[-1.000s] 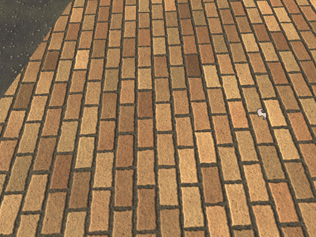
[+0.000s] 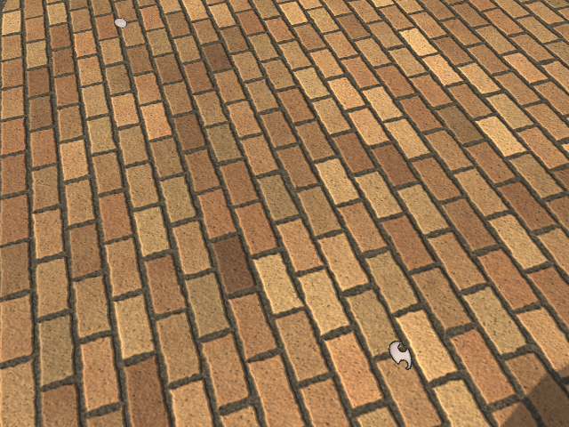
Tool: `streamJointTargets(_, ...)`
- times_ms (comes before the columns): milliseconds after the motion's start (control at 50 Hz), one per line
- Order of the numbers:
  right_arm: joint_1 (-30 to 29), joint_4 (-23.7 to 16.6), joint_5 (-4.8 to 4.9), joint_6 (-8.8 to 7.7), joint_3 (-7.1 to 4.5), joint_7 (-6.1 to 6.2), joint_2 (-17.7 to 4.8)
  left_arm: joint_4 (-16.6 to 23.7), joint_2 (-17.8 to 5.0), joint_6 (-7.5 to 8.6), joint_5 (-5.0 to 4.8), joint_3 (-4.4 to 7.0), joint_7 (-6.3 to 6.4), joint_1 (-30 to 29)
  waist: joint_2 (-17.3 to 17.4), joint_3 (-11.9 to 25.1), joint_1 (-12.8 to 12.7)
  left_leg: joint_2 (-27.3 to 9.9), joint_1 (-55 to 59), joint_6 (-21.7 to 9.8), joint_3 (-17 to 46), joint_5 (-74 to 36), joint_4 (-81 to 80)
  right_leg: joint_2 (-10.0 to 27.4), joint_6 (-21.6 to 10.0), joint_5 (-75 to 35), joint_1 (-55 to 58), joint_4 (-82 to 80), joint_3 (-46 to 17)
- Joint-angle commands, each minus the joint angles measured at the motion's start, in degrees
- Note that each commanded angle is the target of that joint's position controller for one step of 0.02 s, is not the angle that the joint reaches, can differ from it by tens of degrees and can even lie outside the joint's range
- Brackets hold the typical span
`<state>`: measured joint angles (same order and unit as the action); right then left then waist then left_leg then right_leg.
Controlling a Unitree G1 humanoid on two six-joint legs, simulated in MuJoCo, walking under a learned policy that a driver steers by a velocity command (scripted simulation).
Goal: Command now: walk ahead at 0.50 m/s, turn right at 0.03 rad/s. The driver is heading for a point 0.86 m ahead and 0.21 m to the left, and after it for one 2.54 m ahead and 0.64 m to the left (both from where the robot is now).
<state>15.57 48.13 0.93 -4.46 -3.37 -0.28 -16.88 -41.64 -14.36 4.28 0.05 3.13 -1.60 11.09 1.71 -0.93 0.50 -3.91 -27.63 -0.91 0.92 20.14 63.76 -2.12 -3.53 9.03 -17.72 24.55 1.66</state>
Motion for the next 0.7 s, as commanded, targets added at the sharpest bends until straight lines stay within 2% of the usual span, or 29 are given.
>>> streamJointTargets(20,1.42,-3.44,-0.39,0.41,-1.03,0.30,-3.23,2.11,-6.48,1.56,-0.05,1.73,-0.09,0.40,-7.36,2.99,0.79,-4.00,-8.96,0.73,2.25,-5.59,-1.77,14.77,-10.82,-7.01,8.03,-15.06,-15.90)
streamJointTargets(80,-4.03,-5.06,-0.95,0.64,-0.85,0.38,-2.78,0.25,-8.09,1.82,-0.10,2.17,0.64,2.34,-5.37,0.90,0.13,-4.27,-11.86,1.78,2.31,-14.44,-10.21,14.14,-10.63,-10.45,7.65,-16.81,-11.96)
streamJointTargets(160,-11.82,-6.84,-0.69,0.09,-0.09,-0.38,-1.42,-2.00,-9.53,1.49,-0.67,2.39,1.28,5.85,-4.99,-0.73,-2.52,-2.32,-9.06,1.57,0.92,-25.36,-24.06,12.37,-8.41,-10.33,8.24,-17.01,-7.32)
streamJointTargets(200,-15.51,-7.97,-0.33,-0.07,0.14,-0.85,-1.49,-3.41,-10.38,1.27,-1.04,2.55,1.39,8.30,-4.79,-1.58,-4.01,-1.38,-8.29,1.43,0.34,-26.55,-27.89,13.19,-8.25,-8.73,10.21,-16.58,-7.19)
streamJointTargets(260,-19.61,-9.93,-0.03,-0.43,0.24,-1.78,-2.12,-5.37,-10.85,0.46,-1.26,2.70,1.55,10.99,-4.83,-2.79,-5.14,-0.55,-9.95,0.17,0.37,-22.81,-31.96,15.58,-7.89,-9.52,16.16,-13.85,-8.17)
streamJointTargets(320,-18.27,-10.33,-0.04,-0.96,-0.10,-2.46,-3.59,-6.49,-11.83,-0.50,-1.38,3.06,1.98,11.08,-6.28,-1.51,-3.44,0.98,-5.83,-2.07,-0.79,-16.22,-34.89,17.06,-6.42,-17.51,20.42,-9.27,-8.77)
streamJointTargets(340,-14.54,-9.41,-0.19,-1.11,-0.67,-2.36,-4.66,-6.49,-12.27,-0.79,-1.45,3.11,2.10,10.00,-6.74,0.71,-1.02,2.68,0.35,-3.16,-2.49,-15.39,-36.43,16.03,-5.49,-26.27,20.42,-4.95,-7.60)
streamJointTargets(360,-6.65,-6.91,-0.45,-1.12,-1.94,-1.95,-6.91,-6.44,-11.37,-1.04,-1.34,2.71,2.22,9.62,-5.91,5.77,2.64,4.04,11.87,-4.81,-3.74,-16.60,-37.20,13.19,-4.10,-33.24,18.35,3.88,-5.28)
streamJointTargets(380,3.95,-4.74,-1.01,-1.07,-3.20,-1.35,-10.86,-5.18,-9.07,-0.94,-0.35,1.63,2.41,9.45,-1.90,14.15,6.62,-3.87,29.52,-8.35,4.50,-20.99,-34.25,10.15,-1.92,-23.72,8.14,19.44,-2.67)
streamJointTargets(400,8.31,-3.60,-1.22,-0.61,-4.33,-1.25,-15.57,-4.18,-2.87,0.27,-0.28,-0.30,1.92,16.05,12.68,21.55,4.39,-17.15,50.62,-17.56,30.44,-10.68,-38.43,0.15,2.58,8.40,-16.26,40.99,-0.88)
streamJointTargets(420,9.39,-3.61,-0.47,-0.34,-2.90,-1.33,-10.45,-5.16,-6.78,1.45,-0.88,0.48,1.59,13.77,10.99,22.97,6.40,-17.98,51.34,-17.71,39.43,-4.16,-44.36,0.44,2.25,24.20,-23.35,48.13,-8.79)
streamJointTargets(440,5.26,-4.06,-0.35,-0.26,-2.09,-1.17,-8.43,-3.57,-10.05,2.04,-2.24,1.47,1.23,8.72,7.50,14.18,5.84,-16.22,44.37,-15.10,31.47,-2.76,-45.68,3.52,1.72,20.51,-27.80,50.31,-8.34)
streamJointTargets(460,1.22,-4.84,-0.54,-0.17,-1.68,-1.10,-7.27,-2.75,-9.67,2.14,-2.18,1.33,1.39,5.37,3.44,9.02,4.17,-14.06,35.94,-13.56,24.91,-6.07,-46.97,6.47,1.61,15.23,-26.79,48.00,-6.32)
streamJointTargets(480,-1.71,-5.08,-0.95,-0.21,-1.25,-1.26,-5.73,-2.42,-9.08,1.91,-1.31,1.47,1.65,3.54,1.60,5.08,2.60,-12.02,28.38,-13.01,20.52,-10.20,-49.00,8.16,1.93,11.73,-24.77,44.48,-5.52)
streamJointTargets(500,-3.31,-5.28,-1.50,-0.50,-0.81,-1.36,-4.42,-2.63,-8.42,1.30,-0.93,1.67,1.79,4.40,2.87,3.79,0.57,-10.29,23.38,-12.37,17.29,-13.34,-50.86,9.68,2.07,9.18,-21.08,42.00,-5.93)
streamJointTargets(520,-3.91,-5.14,-1.53,-0.75,-0.81,-1.46,-4.17,-3.03,-7.31,0.64,-0.90,1.54,1.86,5.59,3.82,3.54,-0.50,-9.42,20.46,-12.46,15.45,-14.78,-52.58,10.06,2.42,7.84,-18.45,40.53,-5.84)
streamJointTargets(560,-3.46,-4.31,-1.07,-1.41,-1.07,-1.35,-4.97,-3.04,-5.78,-0.33,-0.64,1.29,2.10,5.64,3.39,2.64,-1.40,-8.90,17.77,-13.23,11.91,-18.49,-54.84,10.49,3.40,5.52,-17.96,37.31,-5.26)
streamJointTargets(620,-1.29,-2.87,-0.95,-1.35,-1.55,-0.53,-6.62,-1.32,-5.12,-0.43,-0.15,1.02,2.17,0.08,1.71,0.75,-0.42,-8.32,18.37,-12.94,8.12,-22.02,-56.42,10.77,4.58,-2.97,-21.24,28.06,-5.01)
streamJointTargets(700,1.90,-1.25,-0.37,-0.83,-1.69,0.04,-7.78,0.26,-3.72,0.22,-0.48,0.27,1.28,-7.32,1.64,-0.82,2.16,-6.46,19.47,-10.82,3.54,-21.55,-56.73,8.66,4.44,-13.36,-18.58,14.27,-3.20)
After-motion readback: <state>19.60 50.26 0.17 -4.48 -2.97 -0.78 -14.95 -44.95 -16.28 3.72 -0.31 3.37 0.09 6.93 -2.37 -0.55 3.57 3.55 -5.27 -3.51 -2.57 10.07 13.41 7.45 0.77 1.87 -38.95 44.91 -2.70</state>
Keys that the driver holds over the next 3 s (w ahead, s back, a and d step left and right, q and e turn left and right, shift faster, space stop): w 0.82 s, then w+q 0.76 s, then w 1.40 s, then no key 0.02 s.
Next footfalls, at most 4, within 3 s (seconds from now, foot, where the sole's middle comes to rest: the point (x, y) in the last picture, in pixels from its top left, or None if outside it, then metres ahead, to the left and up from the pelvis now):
0.38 left None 0.37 0.15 -0.78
0.90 right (344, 353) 0.65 -0.09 -0.78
1.46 left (233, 273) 0.90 0.19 -0.78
1.96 right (255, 175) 1.27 0.14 -0.78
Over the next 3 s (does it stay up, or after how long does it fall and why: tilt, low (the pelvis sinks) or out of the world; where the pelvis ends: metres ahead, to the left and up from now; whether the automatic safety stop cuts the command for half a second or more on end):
stays up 1.57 0.44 -0.01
